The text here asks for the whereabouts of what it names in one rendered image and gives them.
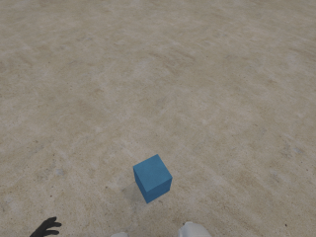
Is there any robot right thigh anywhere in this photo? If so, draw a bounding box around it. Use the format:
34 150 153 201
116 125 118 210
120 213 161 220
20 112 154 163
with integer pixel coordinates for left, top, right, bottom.
178 223 212 237

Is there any carton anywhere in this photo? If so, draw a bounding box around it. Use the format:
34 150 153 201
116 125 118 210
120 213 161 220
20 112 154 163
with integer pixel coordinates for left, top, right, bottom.
132 154 173 203

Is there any left robot hand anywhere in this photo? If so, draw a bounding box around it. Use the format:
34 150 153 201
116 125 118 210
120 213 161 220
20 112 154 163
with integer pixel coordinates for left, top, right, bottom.
30 216 62 237

